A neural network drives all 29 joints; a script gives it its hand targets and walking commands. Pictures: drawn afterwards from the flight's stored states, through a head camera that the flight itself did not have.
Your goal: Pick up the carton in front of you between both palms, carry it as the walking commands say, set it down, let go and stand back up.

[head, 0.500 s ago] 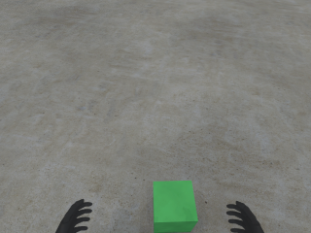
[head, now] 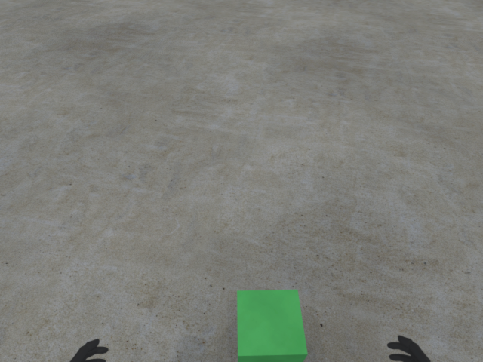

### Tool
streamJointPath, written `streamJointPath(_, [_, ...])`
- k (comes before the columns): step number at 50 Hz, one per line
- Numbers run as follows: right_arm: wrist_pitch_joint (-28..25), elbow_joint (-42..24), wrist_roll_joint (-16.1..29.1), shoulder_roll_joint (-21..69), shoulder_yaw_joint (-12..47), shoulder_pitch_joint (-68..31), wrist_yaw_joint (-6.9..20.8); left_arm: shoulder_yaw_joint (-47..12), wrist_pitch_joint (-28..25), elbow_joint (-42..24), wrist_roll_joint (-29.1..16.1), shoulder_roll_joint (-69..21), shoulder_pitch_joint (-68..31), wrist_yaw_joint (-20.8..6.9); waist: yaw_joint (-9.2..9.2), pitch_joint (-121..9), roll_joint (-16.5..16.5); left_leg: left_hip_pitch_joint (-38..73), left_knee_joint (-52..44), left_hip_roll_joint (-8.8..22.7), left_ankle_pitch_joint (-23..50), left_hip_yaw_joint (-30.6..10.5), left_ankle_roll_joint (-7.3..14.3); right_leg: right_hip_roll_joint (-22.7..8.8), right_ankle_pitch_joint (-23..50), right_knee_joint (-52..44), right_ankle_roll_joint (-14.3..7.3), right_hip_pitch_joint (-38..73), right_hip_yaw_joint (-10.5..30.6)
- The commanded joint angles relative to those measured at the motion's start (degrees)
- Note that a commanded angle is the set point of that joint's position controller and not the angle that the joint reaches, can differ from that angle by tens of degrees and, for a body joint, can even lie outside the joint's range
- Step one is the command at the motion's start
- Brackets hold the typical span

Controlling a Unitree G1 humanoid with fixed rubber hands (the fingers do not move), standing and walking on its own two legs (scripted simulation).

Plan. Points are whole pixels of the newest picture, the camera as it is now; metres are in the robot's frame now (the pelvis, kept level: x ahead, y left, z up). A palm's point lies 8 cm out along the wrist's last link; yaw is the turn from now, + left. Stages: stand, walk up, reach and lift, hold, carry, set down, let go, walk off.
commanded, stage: stand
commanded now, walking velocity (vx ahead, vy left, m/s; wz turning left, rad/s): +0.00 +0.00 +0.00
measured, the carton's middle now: (267, 332) +0.38 -0.08 -0.64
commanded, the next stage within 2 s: none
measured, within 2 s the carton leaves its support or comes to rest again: neither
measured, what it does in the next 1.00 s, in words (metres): stands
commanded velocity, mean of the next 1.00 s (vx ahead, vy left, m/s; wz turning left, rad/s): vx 0.00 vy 0.00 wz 0.00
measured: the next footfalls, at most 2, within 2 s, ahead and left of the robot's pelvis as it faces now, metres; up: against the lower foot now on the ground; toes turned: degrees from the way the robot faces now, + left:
none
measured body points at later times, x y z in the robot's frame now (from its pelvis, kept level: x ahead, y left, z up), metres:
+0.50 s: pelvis +0.00 -0.01 +0.01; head +0.00 -0.01 +0.46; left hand +0.12 +0.29 -0.10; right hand +0.12 -0.30 -0.10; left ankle -0.05 +0.12 -0.73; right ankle +0.00 -0.12 -0.73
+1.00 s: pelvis -0.02 -0.01 +0.01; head -0.02 -0.01 +0.46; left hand +0.08 +0.30 -0.10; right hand +0.09 -0.31 -0.10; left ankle -0.05 +0.12 -0.73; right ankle +0.00 -0.12 -0.73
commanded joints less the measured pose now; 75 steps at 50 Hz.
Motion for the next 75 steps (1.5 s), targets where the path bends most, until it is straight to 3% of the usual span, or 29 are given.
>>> streamJointPath(1, [-1.45, -2.59, -0.08, -7.34, -1.48, -1.18, -0.41, 1.33, -1.6, -2.11, -0.05, 7.76, -2.96, 0.37, -0.32, -3.21, -1.24, -1.91, -4.39, 4.27, 17.46, -2.33, -0.43, -4.48, 13.91, -3.77, -0.84, 3.78, 2.82])
streamJointPath(16, [-2.43, 2.99, 0.32, -9.23, -0.39, -0.47, -0.92, 1.15, -2.34, 4.46, -0.58, 9.76, -3.98, 0.34, 0.22, -2.82, -1.23, -1.47, -6.36, 5.03, 19.6, -3.28, -0.02, -5.6, 17.71, -5.53, -1.46, 7.7, 3.94])
streamJointPath(36, [-3.06, 8.96, 0.57, -10.98, 0.54, -1.79, -0.95, 0.94, -2.34, 10.36, -0.94, 11.23, -5.24, -0.25, 0.55, -0.79, -1.08, -1.31, -10.37, 5.87, 14.88, -4.14, 0.62, -6.09, 13.04, -8.96, -1.65, 7.77, 5.13])
streamJointPath(75, [-3.26, 16.71, 1.28, -12.93, 1.24, -3.98, -0.45, -0.01, -2.58, 15.92, -1.63, 13.59, -6.39, -0.55, 0.39, -0.39, -1.25, 0.57, -13.15, 6.72, 14.44, -4.11, 0.93, -6.86, 12.93, -11.38, -1.92, 8.11, 6.13])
